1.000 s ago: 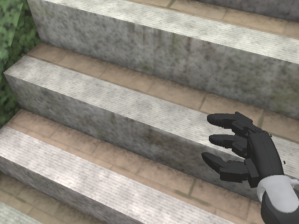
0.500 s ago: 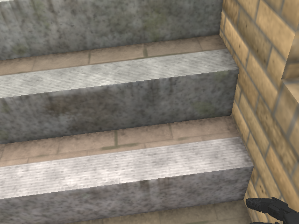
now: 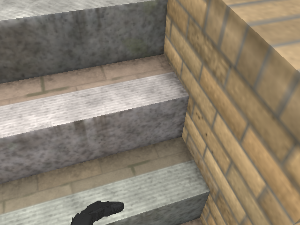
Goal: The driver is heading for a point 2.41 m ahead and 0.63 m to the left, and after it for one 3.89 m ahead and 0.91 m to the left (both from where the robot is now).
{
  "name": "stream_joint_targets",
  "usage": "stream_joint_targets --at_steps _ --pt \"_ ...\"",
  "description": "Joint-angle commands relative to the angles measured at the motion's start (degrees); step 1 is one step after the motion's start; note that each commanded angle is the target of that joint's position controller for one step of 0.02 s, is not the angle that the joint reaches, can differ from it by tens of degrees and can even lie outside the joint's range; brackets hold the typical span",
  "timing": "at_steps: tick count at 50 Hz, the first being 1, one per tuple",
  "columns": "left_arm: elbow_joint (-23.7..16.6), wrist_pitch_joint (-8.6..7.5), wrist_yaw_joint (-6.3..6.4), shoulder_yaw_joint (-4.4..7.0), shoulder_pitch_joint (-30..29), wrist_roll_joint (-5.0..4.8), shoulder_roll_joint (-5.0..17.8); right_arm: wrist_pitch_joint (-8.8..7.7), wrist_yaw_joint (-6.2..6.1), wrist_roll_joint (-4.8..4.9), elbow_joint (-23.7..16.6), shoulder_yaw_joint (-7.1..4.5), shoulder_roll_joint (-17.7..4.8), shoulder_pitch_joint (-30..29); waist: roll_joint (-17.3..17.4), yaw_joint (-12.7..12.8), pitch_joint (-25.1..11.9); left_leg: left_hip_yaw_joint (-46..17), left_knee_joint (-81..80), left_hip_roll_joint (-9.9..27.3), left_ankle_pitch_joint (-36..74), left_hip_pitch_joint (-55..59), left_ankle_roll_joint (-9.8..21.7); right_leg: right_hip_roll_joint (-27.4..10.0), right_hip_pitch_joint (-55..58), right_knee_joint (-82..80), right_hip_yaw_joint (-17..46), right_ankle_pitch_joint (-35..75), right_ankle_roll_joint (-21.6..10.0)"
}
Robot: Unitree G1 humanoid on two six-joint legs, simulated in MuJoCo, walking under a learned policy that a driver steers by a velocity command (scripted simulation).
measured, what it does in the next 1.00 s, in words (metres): steps to the left, turning left: right foot, then left foot 0.21 m higher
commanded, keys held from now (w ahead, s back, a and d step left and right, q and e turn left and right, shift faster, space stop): w+q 0.74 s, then w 0.04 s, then w+e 0.22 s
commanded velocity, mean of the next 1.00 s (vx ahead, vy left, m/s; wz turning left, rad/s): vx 0.50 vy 0.00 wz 0.40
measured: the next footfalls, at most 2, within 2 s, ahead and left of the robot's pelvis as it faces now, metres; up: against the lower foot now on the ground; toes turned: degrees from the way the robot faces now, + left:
right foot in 0.14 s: +0.05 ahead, -0.19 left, +0.00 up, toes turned +2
left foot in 0.74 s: +0.13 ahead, +0.33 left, +0.21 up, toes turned +38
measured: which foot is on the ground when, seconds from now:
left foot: down 0.00-0.12, up 0.14-0.72, down 0.74-1.00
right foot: up 0.00-0.12, down 0.14-0.78, up 0.80-1.00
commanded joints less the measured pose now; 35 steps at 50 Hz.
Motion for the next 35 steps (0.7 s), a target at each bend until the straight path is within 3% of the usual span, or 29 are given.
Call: stream_joint_targets --at_steps 1,2,3,4,5,6,7,8,9,10,11,12,13,14,16,20,22,23,26,29,30,31,32,33,34,35 --pt "-4.97 -2.11 0.24 1.35 -10.31 -0.81 0.34 1.77 -0.28 1.37 -2.17 -3.46 -8.15 0.94 10.54 3.42 -1.08 -11.29 -17.62 6.88 -2.00 -1.55 9.57 6.96 18.03 -27.46 -6.00 -16.06 -0.30" --pt "-3.85 -1.62 0.60 2.74 -8.14 -1.62 2.72 1.96 -0.12 1.41 -2.51 -4.11 -8.85 -1.87 13.50 5.95 0.32 -11.41 -18.58 6.23 -1.67 -1.19 9.77 9.00 22.19 -34.64 -5.20 -24.90 -0.85" --pt "-2.01 -0.96 1.04 4.45 -2.66 -1.99 5.81 1.77 0.09 0.66 -3.27 -4.72 -10.77 -5.48 17.35 8.91 0.35 -13.67 -19.47 7.66 -1.75 2.11 10.58 9.66 24.41 -38.94 -4.84 -29.84 -1.89" --pt "0.40 -0.36 1.58 6.26 3.33 -1.40 8.71 1.87 0.45 1.10 -4.39 -5.27 -11.56 -9.98 18.28 11.47 1.76 -14.44 -17.79 7.69 -1.72 3.67 10.19 9.47 28.17 -49.19 -3.18 -30.42 -2.61" --pt "2.89 -0.18 1.76 7.35 8.78 -0.33 9.56 2.21 0.67 2.14 -5.43 -4.88 -9.56 -13.61 17.22 14.10 2.93 -13.24 -12.04 6.31 1.61 1.33 8.16 9.06 33.76 -60.26 -2.12 -25.73 -3.39" --pt "6.37 -0.32 1.51 8.64 15.82 0.20 10.95 1.66 0.81 2.54 -7.76 -3.98 -6.30 -19.08 11.52 16.50 4.32 -10.50 4.53 3.70 6.19 -8.15 4.81 6.11 43.19 -70.36 2.73 -19.82 -4.32" --pt "10.03 -0.58 0.71 8.99 24.32 1.26 10.55 0.38 2.13 3.24 -11.36 -1.78 0.71 -23.99 -0.85 17.83 1.61 -6.29 29.29 -0.72 2.69 -24.36 1.43 2.48 56.32 -73.30 5.89 -10.27 -5.69" --pt "11.68 -0.99 0.38 8.03 24.09 3.27 10.26 -1.24 3.27 3.06 -12.66 0.51 8.04 -25.12 -12.36 14.59 -0.21 -10.09 61.23 -6.15 -8.32 -40.72 -0.91 -2.64 60.08 -60.82 11.65 35.87 -4.14" --pt "8.29 -2.24 -0.11 9.05 21.88 5.73 14.67 -1.21 4.21 4.52 -10.86 -1.01 6.25 -12.30 -13.58 10.20 -8.32 -18.31 86.87 -10.27 -10.31 -46.26 -3.33 -17.00 61.05 -61.94 25.33 44.68 -16.02" --pt "6.18 -2.18 -0.06 10.15 19.50 4.06 16.86 -0.94 4.27 4.35 -13.11 -1.14 1.54 -10.18 -6.09 10.69 -10.37 -18.24 96.15 -6.44 -7.25 -52.64 -5.37 -20.94 60.73 -70.32 32.15 0.07 -21.06" --pt "5.06 -1.90 0.58 10.19 14.17 2.07 14.75 -0.63 4.32 4.21 -16.30 -1.31 -1.91 -12.23 1.87 8.98 -4.54 -17.80 94.47 -3.37 -1.62 -56.08 -5.88 -17.38 57.49 -73.48 27.57 -22.43 -17.51" --pt "4.97 -1.13 1.59 10.09 13.45 1.59 15.34 0.17 3.60 3.58 -17.71 0.13 -0.96 -13.41 4.43 7.34 -1.53 -17.79 93.72 -2.74 4.12 -57.28 -6.15 -14.17 53.62 -74.38 25.75 -28.17 -15.30" --pt "4.69 -1.11 2.14 9.40 11.66 1.93 13.89 1.15 2.85 2.79 -17.91 0.50 -1.57 -12.84 4.16 6.07 0.78 -18.44 95.45 -2.38 6.19 -56.11 -6.87 -13.85 49.24 -76.08 23.03 -28.38 -14.60" --pt "4.85 -1.53 2.44 8.93 10.93 2.22 12.99 1.87 2.63 2.91 -17.69 0.28 -2.26 -11.62 3.37 4.52 2.75 -19.50 97.62 -2.37 7.18 -55.63 -7.26 -13.85 45.71 -77.23 19.92 -28.16 -14.05" --pt "6.27 -2.50 2.42 8.39 13.91 1.99 12.51 2.57 2.16 3.48 -17.02 0.34 -1.25 -10.88 1.64 3.86 5.55 -19.95 100.49 -2.82 8.91 -58.41 -6.85 -13.54 43.27 -77.59 12.74 -24.61 -13.13" --pt "7.88 -2.69 2.77 7.86 21.11 1.19 13.84 4.02 1.43 3.68 -16.73 0.59 -0.69 -13.19 -1.25 5.19 9.09 -18.46 102.03 -1.60 9.24 -65.94 -7.56 -14.03 45.22 -79.44 6.04 -22.77 -13.03" --pt "9.15 -2.53 2.77 7.63 25.11 0.77 13.90 4.18 1.46 3.70 -17.31 1.58 1.73 -15.00 -5.13 6.32 10.53 -18.25 107.68 -0.75 5.39 -72.48 -7.83 -14.49 49.78 -81.30 5.04 -22.04 -12.65" --pt "9.04 -2.35 2.80 7.75 25.98 1.28 14.45 4.13 1.74 4.15 -17.53 1.43 1.09 -15.84 -5.47 6.75 10.42 -17.99 107.12 -0.19 5.78 -72.58 -8.15 -14.11 50.52 -81.88 3.71 -22.58 -12.44" --pt "8.95 -2.70 2.96 8.02 28.76 1.12 14.46 2.89 2.83 4.82 -18.11 1.73 1.14 -21.96 -6.25 9.33 9.86 -14.65 103.97 1.86 7.08 -75.52 -7.95 -13.92 54.45 -84.32 2.44 -31.37 -13.06" --pt "9.25 -2.82 3.49 8.55 28.29 0.47 14.99 2.81 2.91 4.81 -18.61 1.73 1.83 -23.65 -10.01 8.56 10.44 -12.96 98.19 4.79 7.73 -72.22 -7.42 -14.31 55.45 -87.10 -2.14 -32.84 -11.46" --pt "9.24 -2.23 3.56 9.04 28.85 0.14 15.61 2.65 3.40 4.78 -19.44 2.32 2.26 -26.36 -10.56 9.12 10.30 -10.19 92.24 6.51 5.89 -71.51 -7.50 -13.88 56.60 -89.41 -3.05 -34.31 -11.61" --pt "9.71 -1.48 3.45 9.61 28.18 0.84 16.16 2.57 4.28 4.99 -19.86 2.32 2.13 -28.43 -9.97 9.72 9.76 -8.53 87.62 8.01 5.34 -67.30 -7.19 -14.13 56.95 -91.24 -4.26 -31.20 -11.75" --pt "10.85 -0.40 3.55 10.22 30.14 -0.15 17.36 2.42 5.27 5.36 -22.41 3.15 3.99 -33.21 -12.51 10.93 10.01 -8.47 85.79 9.11 -2.74 -69.29 -6.17 -15.01 60.86 -94.36 -3.61 -28.15 -12.26" --pt "10.83 0.29 3.82 10.43 28.44 -0.30 17.34 2.31 6.14 5.23 -22.96 3.53 4.07 -33.00 -11.92 9.97 11.07 -8.68 81.19 9.87 -4.50 -68.74 -5.60 -14.86 63.27 -94.09 -5.85 -26.31 -11.30" --pt "9.06 1.40 3.64 11.28 23.18 -1.21 20.94 2.12 7.47 4.99 -24.21 4.96 4.04 -36.69 -11.01 9.69 10.71 -0.31 59.71 9.45 -11.98 -53.41 -4.14 -12.91 54.81 -99.42 -11.05 -23.87 -12.37" --pt "9.40 2.19 3.92 12.05 23.79 -1.69 22.94 1.76 7.90 5.61 -25.83 5.19 4.38 -40.71 -14.18 10.20 10.13 0.16 52.31 7.43 -22.62 -36.85 -1.36 -13.23 46.68 -99.82 -11.88 -9.63 -13.49"
Velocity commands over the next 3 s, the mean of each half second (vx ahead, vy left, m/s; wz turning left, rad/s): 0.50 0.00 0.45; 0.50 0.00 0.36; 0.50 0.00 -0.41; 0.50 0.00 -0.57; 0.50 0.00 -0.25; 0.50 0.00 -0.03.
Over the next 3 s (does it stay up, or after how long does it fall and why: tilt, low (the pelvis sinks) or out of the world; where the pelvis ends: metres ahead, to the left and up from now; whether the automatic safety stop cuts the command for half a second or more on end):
stays up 0.52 0.71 0.62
